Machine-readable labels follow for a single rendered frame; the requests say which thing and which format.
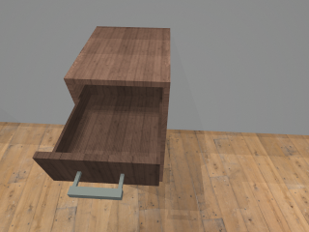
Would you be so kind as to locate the drawer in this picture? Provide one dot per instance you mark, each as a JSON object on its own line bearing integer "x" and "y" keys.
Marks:
{"x": 112, "y": 130}

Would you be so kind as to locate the handle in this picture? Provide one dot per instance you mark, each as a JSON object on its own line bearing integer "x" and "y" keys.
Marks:
{"x": 96, "y": 193}

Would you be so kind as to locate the cabinet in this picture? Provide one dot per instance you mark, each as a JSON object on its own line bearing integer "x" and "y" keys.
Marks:
{"x": 126, "y": 56}

